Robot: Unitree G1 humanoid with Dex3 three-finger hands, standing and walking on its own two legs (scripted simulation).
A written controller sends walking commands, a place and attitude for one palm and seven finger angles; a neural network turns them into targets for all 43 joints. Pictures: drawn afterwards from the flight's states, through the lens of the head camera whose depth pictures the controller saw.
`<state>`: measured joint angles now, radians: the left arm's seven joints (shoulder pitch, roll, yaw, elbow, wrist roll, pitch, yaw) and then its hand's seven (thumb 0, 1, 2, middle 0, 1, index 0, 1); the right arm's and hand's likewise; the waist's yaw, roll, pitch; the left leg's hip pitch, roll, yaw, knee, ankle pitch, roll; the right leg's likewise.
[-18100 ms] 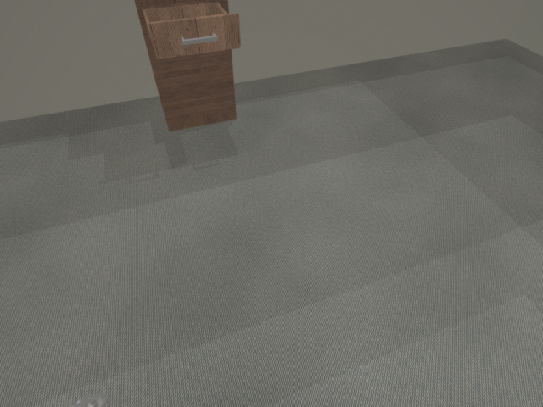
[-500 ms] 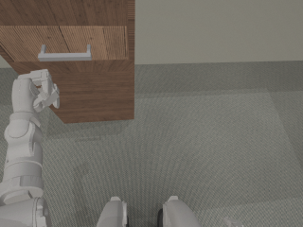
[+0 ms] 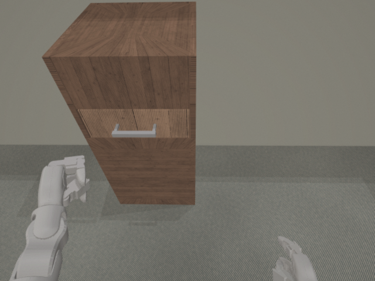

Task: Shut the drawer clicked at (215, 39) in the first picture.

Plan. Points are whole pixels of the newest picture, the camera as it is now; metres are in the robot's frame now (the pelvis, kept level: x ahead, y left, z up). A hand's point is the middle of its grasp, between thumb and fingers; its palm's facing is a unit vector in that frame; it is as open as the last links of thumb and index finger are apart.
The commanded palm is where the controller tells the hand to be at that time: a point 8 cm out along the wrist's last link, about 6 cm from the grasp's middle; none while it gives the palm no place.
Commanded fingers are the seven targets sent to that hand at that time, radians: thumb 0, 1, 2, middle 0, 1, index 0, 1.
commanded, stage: draw the hand back to the body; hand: left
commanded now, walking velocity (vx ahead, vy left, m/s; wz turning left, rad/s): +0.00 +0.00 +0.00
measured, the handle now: (135, 130) +0.62 +0.24 -0.11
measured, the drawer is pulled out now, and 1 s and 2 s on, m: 0.00 0.00 0.00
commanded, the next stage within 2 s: step back with the hand held close in 0.56 s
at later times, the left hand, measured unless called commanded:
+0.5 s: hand (36, 215) +0.18 +0.22 +0.18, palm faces +0.42 -0.80 -0.43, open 3.2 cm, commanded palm +0.13 +0.26 +0.19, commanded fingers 0.00 0.90 0.90 -1.40 -1.60 -1.40 -1.60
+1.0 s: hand (33, 225) +0.17 +0.23 +0.16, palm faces +0.30 -0.82 -0.50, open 3.2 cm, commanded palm +0.11 +0.28 +0.19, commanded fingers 0.00 0.90 0.90 -1.40 -1.60 -1.40 -1.60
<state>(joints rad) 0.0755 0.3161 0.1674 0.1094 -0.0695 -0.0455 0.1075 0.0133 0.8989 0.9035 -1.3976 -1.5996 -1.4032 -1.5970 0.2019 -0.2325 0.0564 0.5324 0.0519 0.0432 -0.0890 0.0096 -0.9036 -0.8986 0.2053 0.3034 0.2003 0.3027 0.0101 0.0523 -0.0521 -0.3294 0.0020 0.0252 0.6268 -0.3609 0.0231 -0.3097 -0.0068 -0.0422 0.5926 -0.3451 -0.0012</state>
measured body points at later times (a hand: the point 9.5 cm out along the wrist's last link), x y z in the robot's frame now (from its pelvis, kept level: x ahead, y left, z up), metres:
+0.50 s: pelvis +0.01 -0.02 +0.01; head -0.02 -0.06 +0.46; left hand +0.15 +0.26 +0.20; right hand +0.21 -0.23 -0.07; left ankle -0.02 +0.10 -0.73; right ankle -0.03 -0.12 -0.73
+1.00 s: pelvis -0.02 +0.00 +0.02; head -0.01 -0.02 +0.47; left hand +0.15 +0.28 +0.19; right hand +0.14 -0.26 -0.08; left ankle -0.02 +0.10 -0.73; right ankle -0.03 -0.12 -0.73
